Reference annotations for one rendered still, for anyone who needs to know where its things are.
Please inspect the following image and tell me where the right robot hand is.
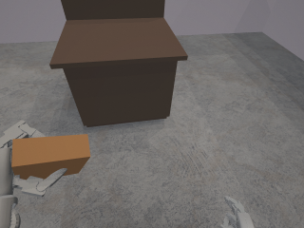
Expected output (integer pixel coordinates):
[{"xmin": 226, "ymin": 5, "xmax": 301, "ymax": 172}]
[{"xmin": 220, "ymin": 196, "xmax": 256, "ymax": 228}]

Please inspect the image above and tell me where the left robot hand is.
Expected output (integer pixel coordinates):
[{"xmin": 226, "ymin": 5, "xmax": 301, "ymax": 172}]
[{"xmin": 0, "ymin": 120, "xmax": 67, "ymax": 198}]

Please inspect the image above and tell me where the sponge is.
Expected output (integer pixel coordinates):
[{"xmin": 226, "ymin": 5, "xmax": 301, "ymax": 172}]
[{"xmin": 11, "ymin": 134, "xmax": 91, "ymax": 180}]

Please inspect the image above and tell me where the robot left forearm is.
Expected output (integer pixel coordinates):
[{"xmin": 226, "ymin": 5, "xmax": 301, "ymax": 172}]
[{"xmin": 0, "ymin": 195, "xmax": 21, "ymax": 228}]

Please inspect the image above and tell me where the table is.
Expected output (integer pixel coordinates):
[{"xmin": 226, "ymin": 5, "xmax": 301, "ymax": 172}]
[{"xmin": 49, "ymin": 0, "xmax": 188, "ymax": 127}]

